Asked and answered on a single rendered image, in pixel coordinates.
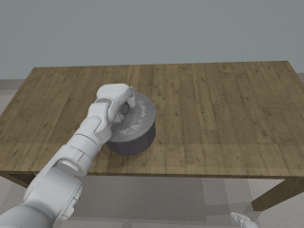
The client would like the knob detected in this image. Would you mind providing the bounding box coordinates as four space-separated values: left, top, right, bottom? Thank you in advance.
119 102 130 115

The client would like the left robot forearm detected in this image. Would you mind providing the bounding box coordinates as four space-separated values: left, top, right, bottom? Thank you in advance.
23 96 120 203

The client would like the lid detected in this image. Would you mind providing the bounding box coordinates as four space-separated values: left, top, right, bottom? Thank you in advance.
108 91 157 143

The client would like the right robot hand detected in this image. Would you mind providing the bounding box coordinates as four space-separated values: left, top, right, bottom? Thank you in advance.
230 212 258 228

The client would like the pot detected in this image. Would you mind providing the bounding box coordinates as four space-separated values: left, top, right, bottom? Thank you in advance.
106 122 156 156

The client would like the left robot hand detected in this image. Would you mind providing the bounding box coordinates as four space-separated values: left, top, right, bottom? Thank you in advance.
96 84 136 123

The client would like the table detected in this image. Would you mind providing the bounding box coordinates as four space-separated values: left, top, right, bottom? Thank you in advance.
0 61 304 212

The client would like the left robot upper arm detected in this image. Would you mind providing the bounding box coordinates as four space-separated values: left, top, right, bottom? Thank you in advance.
0 165 84 228

